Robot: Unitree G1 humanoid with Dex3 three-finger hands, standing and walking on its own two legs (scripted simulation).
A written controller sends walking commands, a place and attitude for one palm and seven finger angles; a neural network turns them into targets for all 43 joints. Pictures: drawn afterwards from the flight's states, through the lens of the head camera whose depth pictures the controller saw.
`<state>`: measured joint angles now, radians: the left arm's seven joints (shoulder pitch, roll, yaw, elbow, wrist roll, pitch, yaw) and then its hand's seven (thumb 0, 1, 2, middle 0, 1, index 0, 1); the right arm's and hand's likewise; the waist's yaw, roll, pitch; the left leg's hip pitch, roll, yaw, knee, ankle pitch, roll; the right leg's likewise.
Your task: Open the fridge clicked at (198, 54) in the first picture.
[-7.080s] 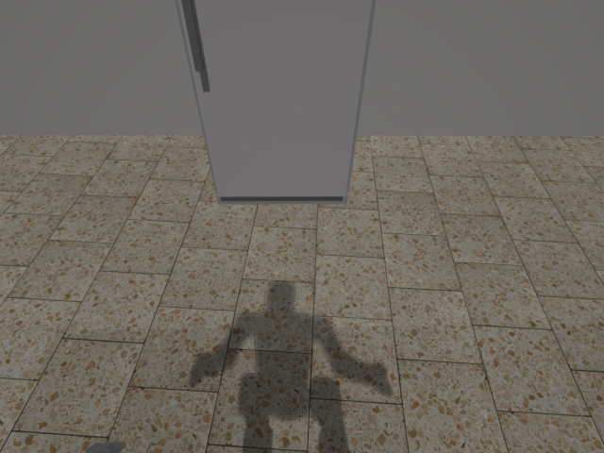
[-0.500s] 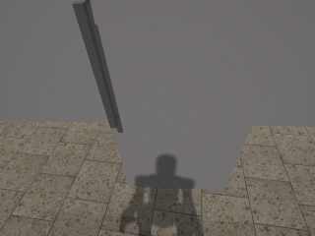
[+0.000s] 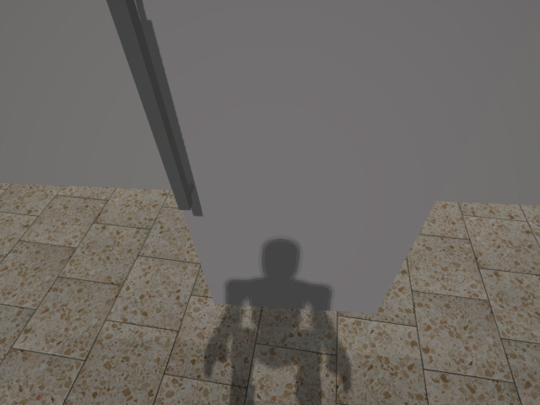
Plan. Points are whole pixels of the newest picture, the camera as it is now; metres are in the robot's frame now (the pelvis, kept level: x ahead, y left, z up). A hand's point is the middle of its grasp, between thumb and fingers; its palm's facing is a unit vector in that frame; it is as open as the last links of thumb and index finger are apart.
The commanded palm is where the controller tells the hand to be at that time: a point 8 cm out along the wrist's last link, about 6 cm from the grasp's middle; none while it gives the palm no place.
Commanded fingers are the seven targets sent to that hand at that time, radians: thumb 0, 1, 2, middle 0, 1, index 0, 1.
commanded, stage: look again from close up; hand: left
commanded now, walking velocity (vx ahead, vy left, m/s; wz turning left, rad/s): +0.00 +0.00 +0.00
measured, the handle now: (163, 116) +0.54 +0.22 +0.15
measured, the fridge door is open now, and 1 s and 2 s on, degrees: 0 0 0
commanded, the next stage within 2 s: shuffle to correct the standing spot in 0.64 s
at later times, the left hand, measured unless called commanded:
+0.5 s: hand out of the picture +0.02 +0.17 -0.17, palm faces +0.03 -0.97 -0.22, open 7.4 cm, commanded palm none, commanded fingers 0.00 0.90 0.90 -0.20 -0.30 -0.20 -0.30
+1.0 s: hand out of the picture +0.02 +0.18 -0.18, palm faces +0.08 -0.98 -0.19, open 7.4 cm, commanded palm none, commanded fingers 0.00 0.90 0.90 -0.20 -0.30 -0.20 -0.30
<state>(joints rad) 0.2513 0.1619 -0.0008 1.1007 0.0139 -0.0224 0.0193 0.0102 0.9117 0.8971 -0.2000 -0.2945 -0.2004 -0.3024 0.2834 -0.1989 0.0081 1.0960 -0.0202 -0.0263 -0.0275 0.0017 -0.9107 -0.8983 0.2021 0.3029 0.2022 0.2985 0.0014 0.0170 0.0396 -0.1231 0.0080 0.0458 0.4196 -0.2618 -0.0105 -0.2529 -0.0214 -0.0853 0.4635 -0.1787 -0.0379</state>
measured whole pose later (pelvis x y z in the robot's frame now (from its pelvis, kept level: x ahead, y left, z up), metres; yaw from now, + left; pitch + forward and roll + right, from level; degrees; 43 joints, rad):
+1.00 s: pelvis +0.01 +0.01 +0.00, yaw +1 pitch -1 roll +0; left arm 0.29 0.15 0.04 1.07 0.02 0.00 0.02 0.01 0.91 0.90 -0.20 -0.29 -0.20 -0.30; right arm 0.35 -0.15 0.01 1.11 -0.03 0.00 -0.02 0.00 -0.91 -0.90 0.20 0.30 0.20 0.30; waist 0.01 0.00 0.01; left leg -0.16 0.03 0.04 0.49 -0.31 0.00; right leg -0.26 -0.01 -0.11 0.47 -0.20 -0.04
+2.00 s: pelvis -0.01 +0.00 +0.00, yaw -1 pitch -2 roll +1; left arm 0.29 0.15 -0.01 1.09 0.01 -0.01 0.02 0.01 0.91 0.90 -0.20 -0.29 -0.20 -0.30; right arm 0.35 -0.16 0.02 1.06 -0.02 -0.01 -0.02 0.00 -0.91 -0.90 0.20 0.30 0.20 0.30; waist 0.00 0.03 0.01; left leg -0.15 0.02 0.08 0.46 -0.27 -0.01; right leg -0.28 -0.01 -0.06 0.49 -0.18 -0.04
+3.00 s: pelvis +0.02 +0.00 +0.00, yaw +0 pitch -2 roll +1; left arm 0.24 0.16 0.00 1.12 0.01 -0.02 0.02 0.01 0.91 0.90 -0.20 -0.29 -0.20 -0.30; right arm 0.28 -0.16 0.01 1.12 -0.02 -0.03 -0.04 0.00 -0.91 -0.90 0.20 0.30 0.20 0.30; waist 0.01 0.01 0.05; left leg -0.10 0.02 0.06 0.42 -0.29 -0.01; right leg -0.24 -0.01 -0.08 0.48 -0.21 -0.04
